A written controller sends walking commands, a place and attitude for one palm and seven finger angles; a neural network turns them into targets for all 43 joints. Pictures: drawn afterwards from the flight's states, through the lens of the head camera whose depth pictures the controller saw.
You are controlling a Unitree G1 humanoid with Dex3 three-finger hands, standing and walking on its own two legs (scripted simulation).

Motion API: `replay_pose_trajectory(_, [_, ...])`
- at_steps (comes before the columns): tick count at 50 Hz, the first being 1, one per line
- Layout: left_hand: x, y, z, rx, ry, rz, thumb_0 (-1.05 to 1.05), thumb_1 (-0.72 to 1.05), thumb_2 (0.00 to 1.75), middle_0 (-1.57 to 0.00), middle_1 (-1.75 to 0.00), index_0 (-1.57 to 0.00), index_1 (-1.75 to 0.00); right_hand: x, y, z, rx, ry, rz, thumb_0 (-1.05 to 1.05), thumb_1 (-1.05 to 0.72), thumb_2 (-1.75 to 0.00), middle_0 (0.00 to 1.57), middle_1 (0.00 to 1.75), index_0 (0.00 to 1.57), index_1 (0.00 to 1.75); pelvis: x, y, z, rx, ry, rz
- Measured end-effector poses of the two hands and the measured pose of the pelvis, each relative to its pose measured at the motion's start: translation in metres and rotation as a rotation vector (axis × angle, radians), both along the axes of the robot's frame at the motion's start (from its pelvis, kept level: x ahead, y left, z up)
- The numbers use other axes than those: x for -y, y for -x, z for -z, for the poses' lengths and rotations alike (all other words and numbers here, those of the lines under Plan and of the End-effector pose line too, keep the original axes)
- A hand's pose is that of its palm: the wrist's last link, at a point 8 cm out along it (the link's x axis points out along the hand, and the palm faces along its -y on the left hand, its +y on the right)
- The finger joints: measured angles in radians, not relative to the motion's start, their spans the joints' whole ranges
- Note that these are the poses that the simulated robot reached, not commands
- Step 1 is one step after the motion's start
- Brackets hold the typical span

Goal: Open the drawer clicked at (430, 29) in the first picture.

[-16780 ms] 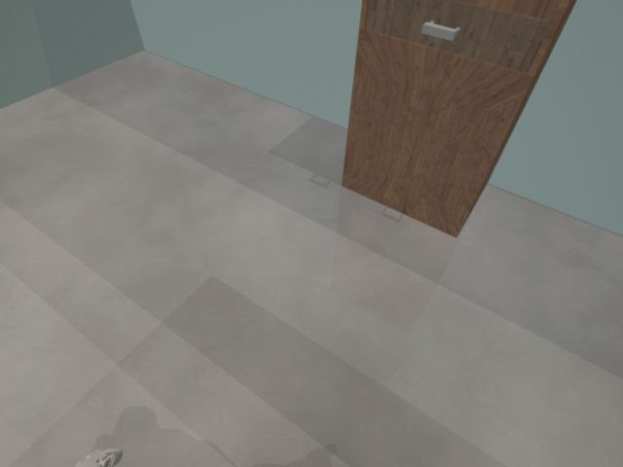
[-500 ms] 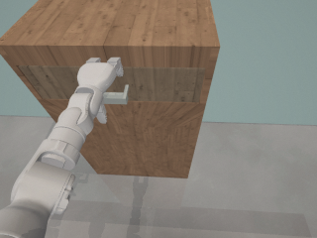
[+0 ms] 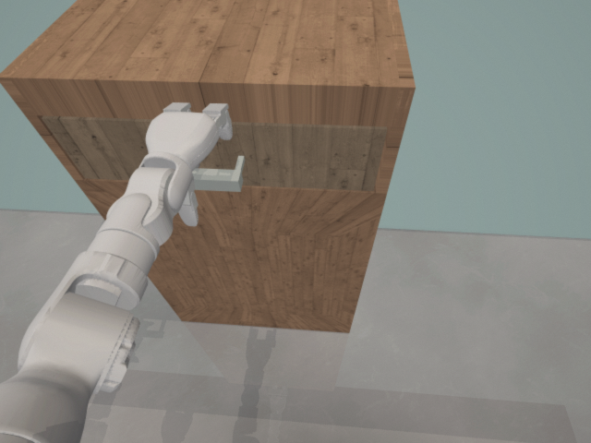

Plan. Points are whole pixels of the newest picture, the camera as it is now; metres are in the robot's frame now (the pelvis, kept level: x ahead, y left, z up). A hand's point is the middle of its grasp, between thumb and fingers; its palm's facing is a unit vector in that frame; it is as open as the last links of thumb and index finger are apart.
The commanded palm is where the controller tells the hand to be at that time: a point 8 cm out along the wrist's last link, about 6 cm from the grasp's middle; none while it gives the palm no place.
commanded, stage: move the hooked fingers above the handle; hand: left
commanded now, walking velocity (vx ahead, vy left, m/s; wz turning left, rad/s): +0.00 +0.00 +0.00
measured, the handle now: (213, 170) +0.53 +0.13 +0.05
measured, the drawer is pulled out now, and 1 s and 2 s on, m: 0.00 0.00 0.00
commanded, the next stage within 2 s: none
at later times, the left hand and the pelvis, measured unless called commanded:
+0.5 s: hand (184, 169) +0.47 +0.15 +0.10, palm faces -0.02 -0.02 -1.00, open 13.8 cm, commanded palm +0.46 +0.16 +0.17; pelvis +0.00 +0.00 +0.00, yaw +0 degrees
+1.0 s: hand (179, 169) +0.47 +0.16 +0.11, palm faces +0.00 -0.02 -1.00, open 13.9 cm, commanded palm +0.45 +0.16 +0.17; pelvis +0.00 +0.01 +0.00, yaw +0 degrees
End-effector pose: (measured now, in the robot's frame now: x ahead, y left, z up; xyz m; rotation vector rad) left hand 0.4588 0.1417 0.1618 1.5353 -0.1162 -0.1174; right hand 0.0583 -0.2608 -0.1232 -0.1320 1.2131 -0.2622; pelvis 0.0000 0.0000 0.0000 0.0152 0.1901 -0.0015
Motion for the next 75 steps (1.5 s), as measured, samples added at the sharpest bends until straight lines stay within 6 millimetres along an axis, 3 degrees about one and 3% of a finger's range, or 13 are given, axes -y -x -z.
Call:
replay_pose_trajectory(12, [0.0,-0.006,-0.005,-0.023,-0.012,-0.045,0.0,-0.49,0.3,-0.35,-1.22,-0.34,-1.24,-0.009,-0.002,0.001,0.001,-0.022,0.007,0.01,-0.91,-0.9,0.2,0.3,0.2,0.3,-0.002,-0.001,0.0,0.001,-0.001,0.01])
replay_pose_trajectory(19, [-0.008,0.002,0.006,-0.05,-0.006,-0.026,0.0,-0.49,0.3,-0.33,-1.21,-0.33,-1.21,-0.008,0.004,0.001,-0.006,-0.013,0.014,0.01,-0.91,-0.9,0.2,0.3,0.2,0.3,-0.003,-0.001,0.0,0.007,0.0,0.013])
replay_pose_trajectory(27, [-0.018,0.004,0.001,-0.007,-0.012,-0.027,0.0,-0.49,0.3,-0.32,-1.2,-0.32,-1.2,-0.006,0.006,0.002,-0.028,-0.007,0.005,0.01,-0.91,-0.9,0.2,0.3,0.2,0.3,-0.005,-0.002,0.0,0.006,0.004,-0.001])
replay_pose_trajectory(39, [-0.005,0.0,-0.002,-0.027,0.014,-0.001,0.0,-0.49,0.3,-0.32,-1.2,-0.32,-1.2,-0.013,-0.002,0.001,-0.007,-0.019,0.006,0.01,-0.91,-0.9,0.2,0.3,0.2,0.3,-0.009,-0.004,-0.001,0.009,0.004,0.009])
replay_pose_trajectory(51, [-0.021,0.011,-0.003,-0.009,-0.013,-0.05,0.0,-0.49,0.3,-0.32,-1.2,-0.32,-1.2,-0.02,-0.011,0.002,0.006,-0.044,-0.015,0.01,-0.91,-0.9,0.2,0.3,0.2,0.3,-0.01,-0.003,-0.001,0.02,0.005,0.005])
replay_pose_trajectory(58, [-0.013,0.014,-0.004,-0.023,-0.001,-0.004,0.0,-0.49,0.3,-0.32,-1.2,-0.32,-1.2,-0.017,-0.015,-0.001,0.024,-0.021,-0.023,0.01,-0.91,-0.9,0.2,0.3,0.2,0.3,-0.009,0.0,-0.001,0.026,0.006,-0.006])
replay_pose_trajectory(63, [-0.007,0.011,-0.008,0.006,0.018,0.009,0.0,-0.49,0.3,-0.32,-1.2,-0.32,-1.2,-0.014,-0.012,-0.002,0.029,-0.013,-0.017,0.01,-0.91,-0.9,0.2,0.3,0.2,0.3,-0.01,0.001,0.0,0.022,0.005,0.003])
replay_pose_trajectory(69, [-0.015,0.009,-0.008,0.006,0.004,-0.041,0.0,-0.49,0.3,-0.32,-1.2,-0.32,-1.2,-0.014,-0.005,-0.001,0.017,-0.02,0.0,0.01,-0.91,-0.9,0.2,0.3,0.2,0.3,-0.009,0.001,-0.001,0.02,0.004,0.015])
replay_pose_trajectory(75, [-0.017,0.018,-0.005,-0.017,-0.007,-0.022,0.0,-0.49,0.3,-0.32,-1.2,-0.32,-1.2,-0.014,0.0,0.0,0.003,-0.026,0.0,0.01,-0.91,-0.9,0.2,0.3,0.2,0.3,-0.009,0.001,-0.002,0.03,0.005,0.008])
